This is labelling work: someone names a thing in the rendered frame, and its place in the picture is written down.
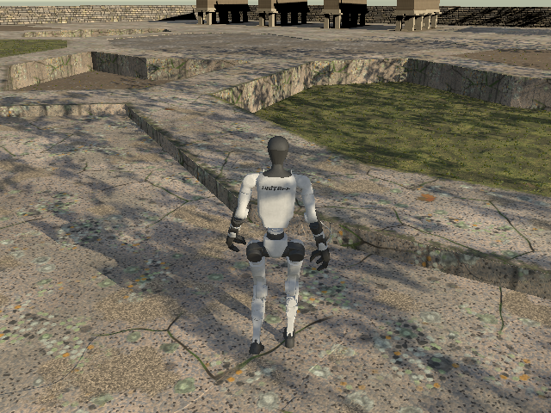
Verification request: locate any left robot foot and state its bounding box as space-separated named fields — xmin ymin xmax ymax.
xmin=249 ymin=340 xmax=264 ymax=354

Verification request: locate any right robot shin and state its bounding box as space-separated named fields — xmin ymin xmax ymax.
xmin=286 ymin=281 xmax=299 ymax=336

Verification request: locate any robot right forearm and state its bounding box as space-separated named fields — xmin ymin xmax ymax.
xmin=309 ymin=210 xmax=328 ymax=251

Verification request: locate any right robot upper arm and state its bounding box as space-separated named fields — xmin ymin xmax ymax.
xmin=295 ymin=174 xmax=318 ymax=224

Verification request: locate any left robot upper arm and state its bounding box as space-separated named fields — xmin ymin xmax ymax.
xmin=234 ymin=173 xmax=259 ymax=219

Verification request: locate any robot left hand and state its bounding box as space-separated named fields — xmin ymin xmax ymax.
xmin=226 ymin=235 xmax=246 ymax=252

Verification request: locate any robot left forearm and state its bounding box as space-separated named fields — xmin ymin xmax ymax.
xmin=228 ymin=206 xmax=244 ymax=237

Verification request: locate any robot right hand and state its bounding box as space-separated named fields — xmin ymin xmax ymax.
xmin=310 ymin=248 xmax=331 ymax=271

